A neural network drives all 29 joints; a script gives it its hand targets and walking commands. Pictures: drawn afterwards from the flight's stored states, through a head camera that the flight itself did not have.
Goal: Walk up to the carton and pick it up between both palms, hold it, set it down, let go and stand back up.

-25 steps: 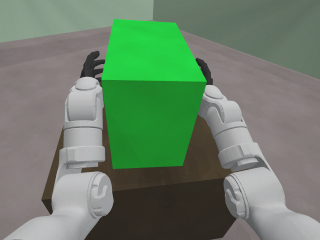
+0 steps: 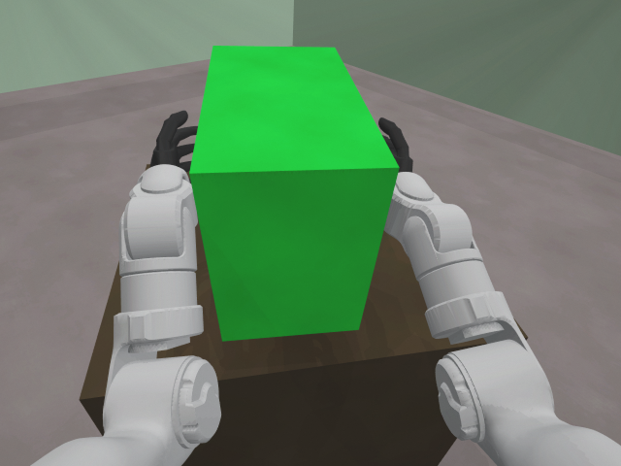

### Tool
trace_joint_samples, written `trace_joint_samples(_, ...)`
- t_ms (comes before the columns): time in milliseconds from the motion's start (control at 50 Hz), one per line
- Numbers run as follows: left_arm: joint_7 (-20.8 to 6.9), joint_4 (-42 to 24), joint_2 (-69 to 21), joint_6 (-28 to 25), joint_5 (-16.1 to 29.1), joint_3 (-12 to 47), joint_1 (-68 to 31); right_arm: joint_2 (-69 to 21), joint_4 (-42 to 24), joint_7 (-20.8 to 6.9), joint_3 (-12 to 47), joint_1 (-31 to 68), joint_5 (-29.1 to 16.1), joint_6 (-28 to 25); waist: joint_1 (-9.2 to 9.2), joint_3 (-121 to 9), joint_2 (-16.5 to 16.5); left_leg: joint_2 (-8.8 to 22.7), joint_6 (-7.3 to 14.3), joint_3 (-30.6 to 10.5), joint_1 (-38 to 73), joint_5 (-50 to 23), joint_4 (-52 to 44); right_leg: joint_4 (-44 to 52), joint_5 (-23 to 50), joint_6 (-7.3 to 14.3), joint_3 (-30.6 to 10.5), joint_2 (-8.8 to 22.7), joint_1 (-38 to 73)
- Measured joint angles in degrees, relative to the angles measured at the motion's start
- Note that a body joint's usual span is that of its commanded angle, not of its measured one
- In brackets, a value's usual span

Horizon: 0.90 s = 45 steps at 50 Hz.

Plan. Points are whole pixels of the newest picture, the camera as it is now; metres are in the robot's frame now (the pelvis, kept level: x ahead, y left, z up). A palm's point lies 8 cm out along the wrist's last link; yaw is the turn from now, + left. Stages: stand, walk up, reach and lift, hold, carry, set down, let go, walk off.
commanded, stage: hold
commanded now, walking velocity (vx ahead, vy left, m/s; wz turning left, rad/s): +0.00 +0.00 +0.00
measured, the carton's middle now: (283, 182) +0.41 +0.01 +0.21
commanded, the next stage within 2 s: none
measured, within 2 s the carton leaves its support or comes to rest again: neither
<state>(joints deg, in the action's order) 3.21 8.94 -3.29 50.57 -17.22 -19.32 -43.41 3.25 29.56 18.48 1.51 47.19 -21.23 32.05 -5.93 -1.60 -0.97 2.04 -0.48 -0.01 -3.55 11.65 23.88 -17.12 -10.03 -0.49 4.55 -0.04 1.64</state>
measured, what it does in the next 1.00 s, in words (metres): stands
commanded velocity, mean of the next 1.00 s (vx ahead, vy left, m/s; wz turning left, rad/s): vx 0.00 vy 0.00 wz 0.00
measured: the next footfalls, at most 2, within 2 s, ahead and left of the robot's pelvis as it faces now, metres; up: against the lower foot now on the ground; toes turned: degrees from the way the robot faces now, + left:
none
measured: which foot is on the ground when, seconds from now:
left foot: down 0.00-1.00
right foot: down 0.00-1.00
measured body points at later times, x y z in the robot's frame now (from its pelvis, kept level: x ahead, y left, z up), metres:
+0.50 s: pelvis -0.01 -0.01 +0.00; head -0.08 +0.01 +0.44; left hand +0.38 +0.14 +0.25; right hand +0.37 -0.13 +0.24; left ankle +0.03 +0.12 -0.75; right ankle +0.00 -0.12 -0.75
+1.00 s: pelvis +0.00 +0.00 +0.00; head -0.07 +0.02 +0.44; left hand +0.38 +0.14 +0.25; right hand +0.37 -0.13 +0.24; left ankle +0.03 +0.12 -0.75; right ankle +0.00 -0.12 -0.75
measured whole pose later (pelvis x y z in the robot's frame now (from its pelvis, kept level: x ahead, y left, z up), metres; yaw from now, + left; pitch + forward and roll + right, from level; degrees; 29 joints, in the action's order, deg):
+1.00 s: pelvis +0.00 +0.00 +0.00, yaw +0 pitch -8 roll -2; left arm 2.8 10.3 -2.5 50.4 -17.0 -19.5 -44.8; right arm 3.1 30.3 18.8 1.1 48.2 -21.1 32.2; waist -5.6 -2.0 -1.0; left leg 2.2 -0.7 -0.1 -4.4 11.3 23.8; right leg -17.4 -9.9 -0.3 4.5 -0.2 0.6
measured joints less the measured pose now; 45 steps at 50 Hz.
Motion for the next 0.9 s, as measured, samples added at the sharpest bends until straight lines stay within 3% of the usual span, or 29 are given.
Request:
trace_joint_samples(460, -0.6, 5.8, 1.5, -1.4, 0.2, -1.3, -4.1, -0.4, 3.9, -0.3, -1.6, 3.0, 1.5, -0.4, 0.96, -1.2, 0.0, 0.2, -0.3, -0.2, -1.9, -1.4, -0.9, -0.3, 0.7, 0.5, 0.1, -0.3, -2.4)
trace_joint_samples(900, -0.4, 1.9, 1.0, -0.4, 0.4, -0.1, -1.7, -0.1, 1.1, 0.4, -0.5, 1.3, 0.1, 0.0, 0.35, -0.7, -0.1, 0.1, -0.2, -0.2, -1.3, -0.4, -0.1, -0.3, 0.2, 0.2, 0.1, -0.2, -1.4)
